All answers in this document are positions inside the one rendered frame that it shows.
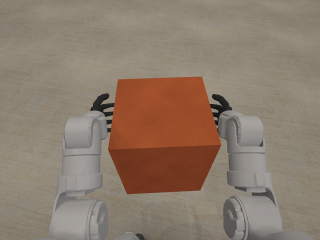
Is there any carton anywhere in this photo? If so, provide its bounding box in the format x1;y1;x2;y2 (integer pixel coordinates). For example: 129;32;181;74
108;76;222;194

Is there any left robot forearm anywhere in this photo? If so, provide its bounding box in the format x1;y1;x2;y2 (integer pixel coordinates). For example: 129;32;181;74
49;110;108;237

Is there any left robot upper arm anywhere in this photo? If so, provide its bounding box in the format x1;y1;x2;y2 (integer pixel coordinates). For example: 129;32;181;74
35;198;109;240

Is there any right robot forearm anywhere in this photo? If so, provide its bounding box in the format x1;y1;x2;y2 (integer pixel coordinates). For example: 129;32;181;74
218;110;283;229

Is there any right robot hand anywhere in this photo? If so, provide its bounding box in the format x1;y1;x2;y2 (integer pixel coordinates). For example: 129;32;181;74
210;94;232;133

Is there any right robot upper arm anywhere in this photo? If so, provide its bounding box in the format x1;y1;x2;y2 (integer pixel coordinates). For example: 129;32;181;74
223;195;315;240

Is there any left robot hand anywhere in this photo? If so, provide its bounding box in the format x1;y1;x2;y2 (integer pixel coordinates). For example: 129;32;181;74
90;93;115;133

